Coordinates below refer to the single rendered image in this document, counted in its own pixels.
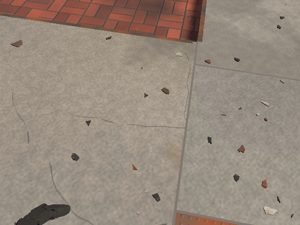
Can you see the left robot hand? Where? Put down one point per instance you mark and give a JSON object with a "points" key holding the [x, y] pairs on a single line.
{"points": [[44, 213]]}

